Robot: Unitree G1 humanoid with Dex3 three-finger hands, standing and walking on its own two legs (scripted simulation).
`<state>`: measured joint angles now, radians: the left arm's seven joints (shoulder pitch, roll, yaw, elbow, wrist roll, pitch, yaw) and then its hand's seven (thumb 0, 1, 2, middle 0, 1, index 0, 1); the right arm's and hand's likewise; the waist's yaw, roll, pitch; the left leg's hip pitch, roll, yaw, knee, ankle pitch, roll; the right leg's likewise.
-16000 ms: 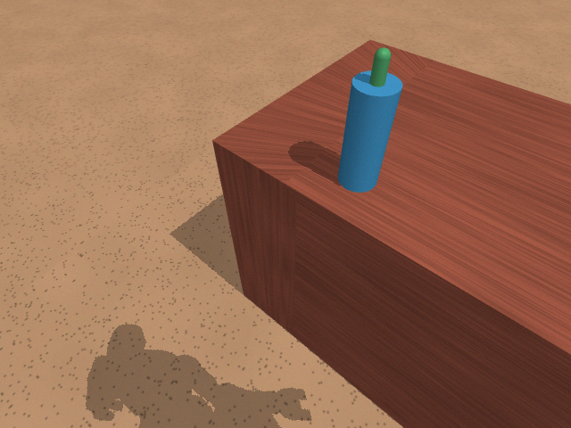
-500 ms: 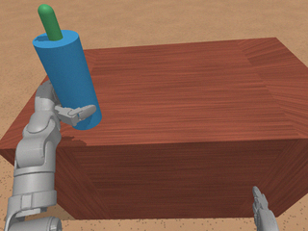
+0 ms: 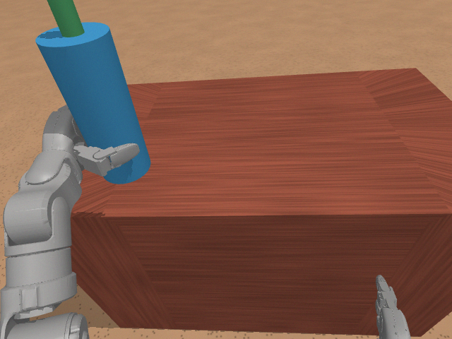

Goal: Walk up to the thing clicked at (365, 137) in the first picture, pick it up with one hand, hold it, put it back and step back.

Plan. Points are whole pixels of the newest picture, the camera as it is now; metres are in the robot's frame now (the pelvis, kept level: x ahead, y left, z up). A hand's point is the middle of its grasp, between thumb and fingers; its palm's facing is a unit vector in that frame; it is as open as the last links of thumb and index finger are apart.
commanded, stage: lift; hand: left
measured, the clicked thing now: (98, 95) +0.35 +0.17 +0.31
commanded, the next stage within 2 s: hold in 0.08 s
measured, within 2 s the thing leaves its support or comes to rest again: neither
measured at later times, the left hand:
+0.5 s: hand (96, 129) +0.33 +0.18 +0.27, palm faces +0.13 -0.99 -0.07, open 11.1 cm
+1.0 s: hand (106, 136) +0.32 +0.17 +0.26, palm faces +0.12 -0.99 -0.05, open 11.1 cm
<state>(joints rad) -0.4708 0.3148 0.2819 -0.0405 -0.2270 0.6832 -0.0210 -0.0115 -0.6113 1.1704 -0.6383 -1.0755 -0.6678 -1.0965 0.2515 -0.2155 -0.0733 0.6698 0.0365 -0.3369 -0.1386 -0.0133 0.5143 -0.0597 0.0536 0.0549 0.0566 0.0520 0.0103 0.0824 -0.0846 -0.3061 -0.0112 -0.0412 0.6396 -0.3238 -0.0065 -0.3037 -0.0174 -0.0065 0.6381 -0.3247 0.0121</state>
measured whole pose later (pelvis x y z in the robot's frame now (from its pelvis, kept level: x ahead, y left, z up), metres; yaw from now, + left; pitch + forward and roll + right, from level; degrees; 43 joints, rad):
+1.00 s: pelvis +0.00 +0.00 +0.00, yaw +0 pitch -1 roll +0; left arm -0.42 0.31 0.31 -0.28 -0.28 0.85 0.00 -0.01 -0.60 1.15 -0.65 -1.06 -0.68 -1.08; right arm 0.24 -0.23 -0.09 0.72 0.05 -0.38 -0.13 -0.01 0.50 -0.07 0.05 0.05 0.05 0.05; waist 0.03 0.09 -0.07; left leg -0.30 -0.01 -0.04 0.64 -0.32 -0.01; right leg -0.30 -0.02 0.00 0.64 -0.32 0.01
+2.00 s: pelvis -0.01 +0.01 +0.00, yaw +0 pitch -1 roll +0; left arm -0.43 0.33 0.31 -0.31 -0.26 0.87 -0.02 -0.01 -0.60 1.16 -0.64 -1.07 -0.67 -1.09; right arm 0.21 -0.22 -0.10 0.77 0.05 -0.43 -0.14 -0.01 0.50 -0.07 0.05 0.05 0.06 0.05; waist 0.04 0.10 -0.08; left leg -0.31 -0.02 -0.04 0.66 -0.32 0.00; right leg -0.30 -0.02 0.00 0.64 -0.32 0.02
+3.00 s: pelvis -0.02 +0.00 +0.00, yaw +0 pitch -2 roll +0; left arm -0.58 0.34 0.29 -0.11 -0.27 0.87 -0.02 -0.01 -0.60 1.17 -0.64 -1.06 -0.67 -1.08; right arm 0.22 -0.22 -0.09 0.75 0.06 -0.45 -0.15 -0.01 0.52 -0.06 0.05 0.06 0.06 0.05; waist 0.03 0.10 -0.09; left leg -0.32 -0.02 -0.04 0.65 -0.30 0.00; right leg -0.31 -0.02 0.00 0.65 -0.30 0.02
